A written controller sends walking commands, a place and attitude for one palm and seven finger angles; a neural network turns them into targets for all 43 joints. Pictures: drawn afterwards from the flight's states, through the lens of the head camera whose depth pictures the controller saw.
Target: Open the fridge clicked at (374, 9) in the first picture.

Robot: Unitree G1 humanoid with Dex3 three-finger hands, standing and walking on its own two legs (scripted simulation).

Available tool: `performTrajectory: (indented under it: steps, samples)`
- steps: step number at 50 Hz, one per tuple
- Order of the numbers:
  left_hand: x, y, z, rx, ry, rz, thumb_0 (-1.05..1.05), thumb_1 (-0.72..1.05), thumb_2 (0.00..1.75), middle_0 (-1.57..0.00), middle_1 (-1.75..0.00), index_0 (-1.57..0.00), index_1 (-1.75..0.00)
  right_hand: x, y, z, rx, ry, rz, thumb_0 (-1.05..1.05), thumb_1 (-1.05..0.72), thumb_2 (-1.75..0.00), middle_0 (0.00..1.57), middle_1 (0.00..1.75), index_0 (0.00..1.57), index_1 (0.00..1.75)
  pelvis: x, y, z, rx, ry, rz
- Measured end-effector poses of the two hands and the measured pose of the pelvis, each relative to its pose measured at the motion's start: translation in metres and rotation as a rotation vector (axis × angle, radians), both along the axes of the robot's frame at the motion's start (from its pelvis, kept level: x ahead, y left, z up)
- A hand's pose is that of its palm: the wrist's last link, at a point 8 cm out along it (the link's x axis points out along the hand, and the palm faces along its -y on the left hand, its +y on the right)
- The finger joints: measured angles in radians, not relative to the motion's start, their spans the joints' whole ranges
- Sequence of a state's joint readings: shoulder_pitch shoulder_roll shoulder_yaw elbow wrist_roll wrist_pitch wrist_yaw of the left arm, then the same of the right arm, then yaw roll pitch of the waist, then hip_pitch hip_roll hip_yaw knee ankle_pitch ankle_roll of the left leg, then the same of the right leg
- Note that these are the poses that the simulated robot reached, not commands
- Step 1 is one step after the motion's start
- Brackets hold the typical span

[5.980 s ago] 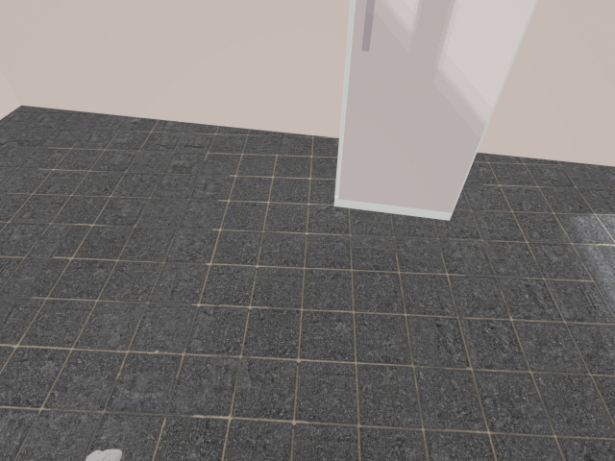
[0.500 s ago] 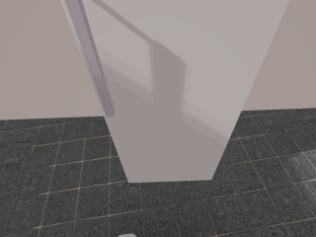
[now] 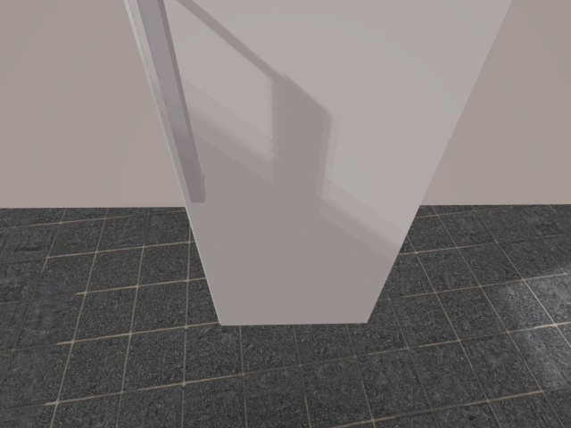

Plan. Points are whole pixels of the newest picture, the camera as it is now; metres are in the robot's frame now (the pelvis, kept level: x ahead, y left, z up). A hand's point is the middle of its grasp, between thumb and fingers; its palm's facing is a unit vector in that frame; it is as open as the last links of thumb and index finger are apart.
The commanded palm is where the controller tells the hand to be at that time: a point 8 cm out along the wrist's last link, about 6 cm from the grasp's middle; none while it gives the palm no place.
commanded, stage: come to a stop and stand still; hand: left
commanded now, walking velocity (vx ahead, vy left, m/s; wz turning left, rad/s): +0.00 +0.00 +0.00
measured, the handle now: (181, 109) +0.52 +0.20 +0.18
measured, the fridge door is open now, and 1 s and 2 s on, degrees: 0 0 0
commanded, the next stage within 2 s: look again from close up in 0.62 s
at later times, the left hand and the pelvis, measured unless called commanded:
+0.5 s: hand out of the picture +0.03 +0.21 -0.17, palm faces +0.02 -0.97 -0.23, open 7.4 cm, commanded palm none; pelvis +0.01 +0.03 +0.00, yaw +0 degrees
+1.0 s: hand out of the picture +0.04 +0.19 -0.17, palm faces +0.01 -0.98 -0.21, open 7.4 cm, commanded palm none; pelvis +0.03 +0.01 +0.00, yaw +0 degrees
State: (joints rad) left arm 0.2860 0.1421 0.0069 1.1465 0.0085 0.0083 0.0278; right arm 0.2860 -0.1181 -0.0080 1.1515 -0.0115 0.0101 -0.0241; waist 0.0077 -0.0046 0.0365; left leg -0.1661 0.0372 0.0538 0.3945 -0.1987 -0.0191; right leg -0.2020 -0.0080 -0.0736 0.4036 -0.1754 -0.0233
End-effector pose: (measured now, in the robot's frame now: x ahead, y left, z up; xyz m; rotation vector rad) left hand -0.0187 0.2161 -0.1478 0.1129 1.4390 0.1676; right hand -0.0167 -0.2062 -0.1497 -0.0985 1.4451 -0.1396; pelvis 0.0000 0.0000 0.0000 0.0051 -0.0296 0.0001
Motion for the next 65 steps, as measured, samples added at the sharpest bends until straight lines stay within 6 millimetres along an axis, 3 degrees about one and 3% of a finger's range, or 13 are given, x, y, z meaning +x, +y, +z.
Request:
performTrajectory:
  steps: [8, 19, 29, 48, 65]
  samples:
    - [-0.007, 0.005, -0.005, 0.003, -0.011, -0.027, 0.0, 0.91, 0.9, -0.2, -0.3, -0.2, -0.3, 0.0, 0.008, -0.008, 0.007, -0.049, -0.004, 0.0, -0.9, -0.9, 0.2, 0.3, 0.2, 0.3, 0.0, 0.012, -0.008, -0.016, 0.007, 0.007]
    - [0.03, 0.033, 0.006, 0.05, -0.112, -0.042, 0.0, 0.91, 0.9, -0.2, -0.3, -0.2, -0.3, 0.012, 0.027, -0.011, 0.03, -0.088, 0.02, 0.01, -0.92, -0.9, 0.2, 0.3, 0.2, 0.3, 0.008, 0.026, -0.006, 0.006, 0.006, 0.003]
    - [0.046, 0.036, 0.008, 0.053, -0.11, -0.054, 0.0, 0.91, 0.9, -0.2, -0.3, -0.2, -0.3, 0.028, 0.016, -0.007, 0.003, -0.092, 0.029, 0.01, -0.91, -0.9, 0.2, 0.3, 0.2, 0.3, 0.016, 0.025, -0.004, 0.008, 0.004, -0.004]
    - [0.055, 0.026, 0.004, 0.037, -0.089, -0.051, 0.0, 0.91, 0.9, -0.2, -0.3, -0.2, -0.3, 0.062, -0.006, 0.001, -0.036, -0.107, 0.056, 0.0, -0.9, -0.9, 0.2, 0.3, 0.2, 0.3, 0.027, 0.014, -0.003, 0.004, 0.004, -0.001]
    - [0.063, 0.026, 0.006, 0.049, -0.094, -0.052, 0.0, 0.91, 0.9, -0.2, -0.3, -0.2, -0.3, 0.064, -0.012, 0.001, -0.035, -0.088, 0.063, 0.0, -0.9, -0.9, 0.2, 0.3, 0.2, 0.3, 0.031, 0.008, -0.001, 0.004, 0.009, 0.002]
